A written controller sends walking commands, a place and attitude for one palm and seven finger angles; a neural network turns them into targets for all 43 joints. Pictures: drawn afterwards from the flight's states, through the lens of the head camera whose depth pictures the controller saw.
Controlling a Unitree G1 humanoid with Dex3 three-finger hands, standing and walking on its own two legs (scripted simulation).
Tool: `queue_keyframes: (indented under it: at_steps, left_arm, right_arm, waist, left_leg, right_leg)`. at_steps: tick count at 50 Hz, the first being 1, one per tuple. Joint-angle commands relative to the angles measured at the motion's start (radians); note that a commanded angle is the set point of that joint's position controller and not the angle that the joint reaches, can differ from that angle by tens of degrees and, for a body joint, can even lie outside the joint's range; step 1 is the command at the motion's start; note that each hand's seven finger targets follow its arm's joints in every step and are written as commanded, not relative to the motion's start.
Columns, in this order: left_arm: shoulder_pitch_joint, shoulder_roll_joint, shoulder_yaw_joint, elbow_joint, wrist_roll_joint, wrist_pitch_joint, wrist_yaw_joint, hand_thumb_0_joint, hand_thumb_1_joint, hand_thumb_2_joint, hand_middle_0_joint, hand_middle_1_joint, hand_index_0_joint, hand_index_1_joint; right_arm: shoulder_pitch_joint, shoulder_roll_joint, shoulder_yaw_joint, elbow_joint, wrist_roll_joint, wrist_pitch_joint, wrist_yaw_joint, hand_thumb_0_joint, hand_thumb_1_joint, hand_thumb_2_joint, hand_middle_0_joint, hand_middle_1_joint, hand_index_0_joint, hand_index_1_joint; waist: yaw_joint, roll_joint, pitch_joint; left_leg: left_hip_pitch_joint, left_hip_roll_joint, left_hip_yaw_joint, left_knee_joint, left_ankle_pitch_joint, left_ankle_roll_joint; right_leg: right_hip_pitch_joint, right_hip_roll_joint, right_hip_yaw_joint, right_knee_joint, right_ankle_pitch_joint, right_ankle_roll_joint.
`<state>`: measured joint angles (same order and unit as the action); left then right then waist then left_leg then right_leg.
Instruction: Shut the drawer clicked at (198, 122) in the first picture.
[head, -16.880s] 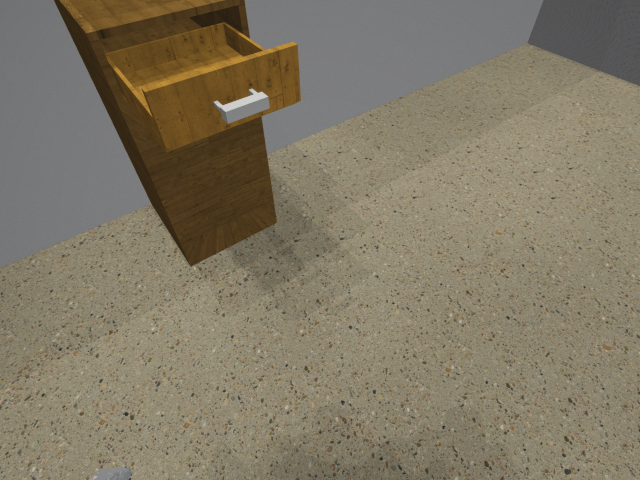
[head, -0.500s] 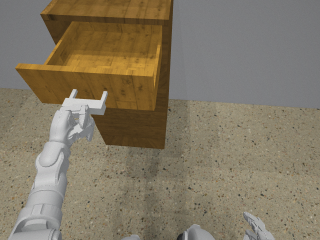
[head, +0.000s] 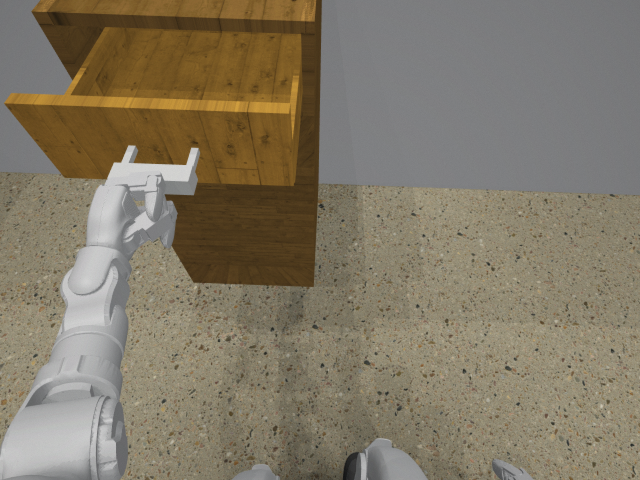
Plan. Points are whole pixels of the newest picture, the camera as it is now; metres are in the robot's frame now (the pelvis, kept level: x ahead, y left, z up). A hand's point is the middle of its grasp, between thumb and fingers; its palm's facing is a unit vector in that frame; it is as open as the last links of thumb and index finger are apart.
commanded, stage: push the drawer shut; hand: left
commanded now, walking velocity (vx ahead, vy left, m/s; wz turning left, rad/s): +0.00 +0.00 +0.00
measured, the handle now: (158, 166) +0.50 +0.22 +0.06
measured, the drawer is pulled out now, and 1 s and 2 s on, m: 0.17 0.05 0.00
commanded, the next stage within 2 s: pull the fist back off the drawer in 1.72 s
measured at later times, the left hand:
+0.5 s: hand (173, 184) +0.47 +0.19 +0.07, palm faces -0.05 -1.00 -0.03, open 3.1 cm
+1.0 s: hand (183, 148) +0.54 +0.19 +0.07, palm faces -0.03 -1.00 -0.02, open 3.1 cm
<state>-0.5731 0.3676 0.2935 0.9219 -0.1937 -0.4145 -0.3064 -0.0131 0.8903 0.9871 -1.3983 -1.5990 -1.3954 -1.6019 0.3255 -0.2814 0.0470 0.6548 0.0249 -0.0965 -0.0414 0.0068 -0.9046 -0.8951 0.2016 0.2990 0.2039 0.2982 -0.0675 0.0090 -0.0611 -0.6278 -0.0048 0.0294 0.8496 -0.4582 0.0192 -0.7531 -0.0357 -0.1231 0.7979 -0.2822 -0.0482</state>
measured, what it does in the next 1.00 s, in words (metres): stands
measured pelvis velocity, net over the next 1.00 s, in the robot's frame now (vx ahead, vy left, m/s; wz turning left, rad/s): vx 0.00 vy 0.01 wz -0.02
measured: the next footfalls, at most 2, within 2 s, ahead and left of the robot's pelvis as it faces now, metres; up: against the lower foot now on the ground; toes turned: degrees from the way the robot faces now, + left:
none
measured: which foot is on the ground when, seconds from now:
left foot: down 0.00-1.00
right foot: down 0.00-1.00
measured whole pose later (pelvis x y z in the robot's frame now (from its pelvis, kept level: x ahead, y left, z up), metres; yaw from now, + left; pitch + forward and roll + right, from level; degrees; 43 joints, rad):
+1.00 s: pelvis +0.00 +0.01 -0.02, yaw -1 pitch +22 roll -2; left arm -1.01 0.58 0.39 1.27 -0.08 -0.38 -0.28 0.01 0.83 0.96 -1.40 -1.60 -1.40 -1.60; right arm 0.41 -0.29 0.07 0.63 -0.03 0.01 -0.01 0.00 -0.90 -0.89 0.20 0.30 0.20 0.30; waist -0.20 0.02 -0.08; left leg -0.86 0.01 0.02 0.97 -0.50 0.04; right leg -0.95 -0.02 -0.13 0.85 -0.28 -0.03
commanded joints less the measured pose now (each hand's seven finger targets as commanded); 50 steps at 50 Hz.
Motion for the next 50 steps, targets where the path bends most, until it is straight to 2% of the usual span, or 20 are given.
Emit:
queue_keyframes:
  at_steps: [1,3,7,8,10,11,16,17,20,22,25,30,32,35,38,40,42,45,48,50]
  left_arm:
    - [-0.548,0.216,0.032,-0.175,-0.015,-0.063,0.002,0.000,0.900,0.900,-1.400,-1.600,-1.400,-1.600]
    - [-0.574,0.245,0.049,-0.136,-0.011,-0.062,-0.003,0.000,0.900,0.900,-1.400,-1.600,-1.400,-1.600]
    - [-0.643,0.231,0.030,-0.153,-0.003,-0.070,-0.010,0.000,0.900,0.900,-1.400,-1.600,-1.400,-1.600]
    - [-0.625,0.241,0.044,-0.138,-0.004,-0.070,-0.008,0.000,0.900,0.900,-1.400,-1.600,-1.400,-1.600]
    - [-0.632,0.230,0.036,-0.114,-0.003,-0.069,-0.005,0.000,0.900,0.900,-1.400,-1.600,-1.400,-1.600]
    - [-0.657,0.241,0.042,-0.109,-0.005,-0.070,-0.004,0.000,0.900,0.900,-1.400,-1.600,-1.400,-1.600]
    - [-0.712,0.281,0.062,-0.075,0.012,-0.066,-0.004,0.000,0.900,0.900,-1.400,-1.600,-1.400,-1.600]
    - [-0.703,0.304,0.084,-0.074,0.013,-0.067,-0.003,0.000,0.900,0.900,-1.400,-1.600,-1.400,-1.600]
    - [-0.751,0.284,0.059,-0.058,0.020,-0.064,-0.001,0.000,0.900,0.900,-1.400,-1.600,-1.400,-1.600]
    - [-0.743,0.330,0.097,-0.026,0.024,-0.060,0.001,0.000,0.900,0.900,-1.400,-1.600,-1.400,-1.600]
    - [-0.766,0.345,0.102,-0.024,0.035,-0.061,0.001,0.000,0.900,0.900,-1.400,-1.600,-1.400,-1.600]
    - [-0.833,0.377,0.106,0.017,0.046,-0.053,0.004,0.000,0.900,0.900,-1.400,-1.600,-1.400,-1.600]
    - [-0.841,0.390,0.119,0.027,0.050,-0.049,0.007,0.000,0.900,0.900,-1.400,-1.600,-1.400,-1.600]
    - [-0.894,0.420,0.126,0.046,0.063,-0.043,0.011,0.000,0.900,0.900,-1.400,-1.600,-1.400,-1.600]
    - [-0.905,0.390,0.104,0.044,0.067,-0.045,0.013,0.000,0.900,0.900,-1.400,-1.600,-1.400,-1.600]
    - [-0.934,0.389,0.096,0.061,0.075,-0.043,0.019,0.000,0.900,0.900,-1.400,-1.600,-1.400,-1.600]
    - [-0.955,0.427,0.119,0.082,0.085,-0.036,0.025,0.000,0.900,0.900,-1.400,-1.600,-1.400,-1.600]
    - [-0.987,0.412,0.100,0.106,0.096,-0.026,0.034,0.000,0.900,0.900,-1.400,-1.600,-1.400,-1.600]
    - [-1.012,0.421,0.107,0.104,0.108,-0.027,0.047,0.000,0.900,0.900,-1.400,-1.600,-1.400,-1.600]
    - [-1.030,0.438,0.113,0.137,0.118,-0.018,0.055,0.000,0.900,0.900,-1.400,-1.600,-1.400,-1.600]
  right_arm:
    - [0.076,-0.145,-0.055,-0.082,-0.002,-0.022,-0.008,0.000,-0.900,-0.900,0.200,0.300,0.200,0.300]
    - [0.084,-0.149,-0.053,-0.076,-0.001,-0.015,-0.008,0.000,-0.900,-0.900,0.200,0.300,0.200,0.300]
    - [0.099,-0.147,-0.055,-0.079,-0.008,-0.006,-0.004,0.000,-0.900,-0.900,0.200,0.300,0.200,0.300]
    - [0.106,-0.149,-0.058,-0.078,-0.008,-0.004,-0.002,0.000,-0.900,-0.900,0.200,0.300,0.200,0.300]
    - [0.109,-0.151,-0.057,-0.077,-0.009,0.001,0.001,0.000,-0.900,-0.900,0.200,0.300,0.200,0.300]
    - [0.116,-0.154,-0.057,-0.074,-0.011,0.005,0.000,0.000,-0.900,-0.900,0.200,0.300,0.200,0.300]
    - [0.129,-0.156,-0.055,-0.073,-0.014,0.020,0.003,0.000,-0.900,-0.900,0.200,0.300,0.200,0.300]
    - [0.138,-0.159,-0.058,-0.071,-0.015,0.024,0.004,0.000,-0.900,-0.900,0.200,0.300,0.200,0.300]
    - [0.147,-0.159,-0.057,-0.068,-0.018,0.029,0.007,0.000,-0.900,-0.900,0.200,0.300,0.200,0.300]
    - [0.160,-0.166,-0.058,-0.068,-0.019,0.037,0.007,0.000,-0.900,-0.900,0.200,0.300,0.200,0.300]
    - [0.169,-0.166,-0.058,-0.070,-0.023,0.044,0.009,0.000,-0.900,-0.900,0.200,0.300,0.200,0.300]
    - [0.188,-0.175,-0.054,-0.062,-0.026,0.058,0.011,0.000,-0.900,-0.900,0.200,0.300,0.200,0.300]
    - [0.202,-0.179,-0.056,-0.066,-0.029,0.061,0.010,0.000,-0.900,-0.900,0.200,0.300,0.200,0.300]
    - [0.215,-0.183,-0.052,-0.059,-0.034,0.065,0.010,0.000,-0.900,-0.900,0.200,0.300,0.200,0.300]
    - [0.230,-0.183,-0.054,-0.064,-0.040,0.071,0.014,0.000,-0.900,-0.900,0.200,0.300,0.200,0.300]
    - [0.236,-0.186,-0.052,-0.058,-0.043,0.076,0.017,0.000,-0.900,-0.900,0.200,0.300,0.200,0.300]
    - [0.252,-0.193,-0.051,-0.052,-0.047,0.084,0.016,0.000,-0.900,-0.900,0.200,0.300,0.200,0.300]
    - [0.260,-0.191,-0.048,-0.053,-0.050,0.091,0.019,0.000,-0.900,-0.900,0.200,0.300,0.200,0.300]
    - [0.278,-0.194,-0.049,-0.052,-0.059,0.099,0.022,0.000,-0.900,-0.900,0.200,0.300,0.200,0.300]
    - [0.287,-0.196,-0.046,-0.047,-0.062,0.105,0.023,0.000,-0.900,-0.900,0.200,0.300,0.200,0.300]
  waist:
    - [-0.060,0.028,-0.347]
    - [-0.065,0.006,-0.350]
    - [-0.075,0.086,-0.417]
    - [-0.066,0.061,-0.424]
    - [-0.075,0.055,-0.404]
    - [-0.086,0.013,-0.403]
    - [-0.090,0.072,-0.397]
    - [-0.087,0.063,-0.426]
    - [-0.102,0.075,-0.420]
    - [-0.103,0.046,-0.422]
    - [-0.100,0.084,-0.448]
    - [-0.127,0.089,-0.410]
    - [-0.133,0.080,-0.451]
    - [-0.145,0.100,-0.443]
    - [-0.153,0.140,-0.485]
    - [-0.165,0.147,-0.465]
    - [-0.171,0.127,-0.466]
    - [-0.187,0.142,-0.453]
    - [-0.193,0.164,-0.497]
    - [-0.205,0.151,-0.466]
  left_leg:
    - [-0.025,-0.001,-0.051,-0.133,0.188,-0.002]
    - [-0.046,-0.001,-0.051,-0.130,0.174,0.000]
    - [0.014,-0.001,-0.060,-0.114,0.232,-0.005]
    - [0.012,0.002,-0.065,-0.112,0.245,-0.007]
    - [-0.005,0.002,-0.060,-0.108,0.233,-0.005]
    - [-0.020,0.003,-0.062,-0.105,0.236,0.001]
    - [-0.042,0.002,-0.060,-0.097,0.214,0.001]
    - [-0.029,0.003,-0.061,-0.094,0.229,0.001]
    - [-0.029,0.006,-0.066,-0.090,0.229,-0.001]
    - [-0.056,0.006,-0.063,-0.083,0.227,0.003]
    - [-0.049,0.006,-0.065,-0.080,0.229,0.001]
    - [-0.080,0.010,-0.071,-0.071,0.202,0.003]
    - [-0.069,0.009,-0.070,-0.061,0.228,0.006]
    - [-0.092,0.012,-0.075,-0.052,0.212,0.006]
    - [-0.039,0.013,-0.082,-0.043,0.264,0.000]
    - [-0.038,0.018,-0.090,-0.041,0.261,-0.001]
    - [-0.045,0.021,-0.095,-0.034,0.275,-0.001]
    - [-0.060,0.021,-0.096,-0.030,0.264,0.000]
    - [-0.029,0.023,-0.104,-0.016,0.315,-0.004]
    - [-0.061,0.025,-0.103,-0.012,0.290,0.000]
  right_leg:
    - [0.339,0.017,0.135,-0.073,0.132,0.023]
    - [0.346,0.017,0.140,-0.074,0.121,0.025]
    - [0.308,0.025,0.128,-0.049,0.161,0.021]
    - [0.314,0.026,0.123,-0.045,0.167,0.020]
    - [0.300,0.027,0.126,-0.050,0.160,0.022]
    - [0.306,0.030,0.124,-0.047,0.169,0.023]
    - [0.286,0.031,0.131,-0.043,0.143,0.020]
    - [0.296,0.033,0.131,-0.043,0.155,0.022]
    - [0.268,0.035,0.126,-0.040,0.148,0.022]
    - [0.281,0.038,0.130,-0.039,0.152,0.023]
    - [0.278,0.039,0.131,-0.035,0.149,0.020]
    - [0.235,0.042,0.130,-0.037,0.117,0.023]
    - [0.241,0.045,0.129,-0.031,0.142,0.023]
    - [0.225,0.044,0.132,-0.028,0.122,0.022]
    - [0.191,0.047,0.122,-0.020,0.147,0.022]
    - [0.162,0.048,0.117,-0.020,0.131,0.021]
    - [0.159,0.051,0.113,-0.015,0.143,0.021]
    - [0.138,0.051,0.113,-0.017,0.129,0.022]
    - [0.125,0.051,0.108,-0.008,0.156,0.021]
    - [0.116,0.052,0.108,-0.011,0.140,0.023]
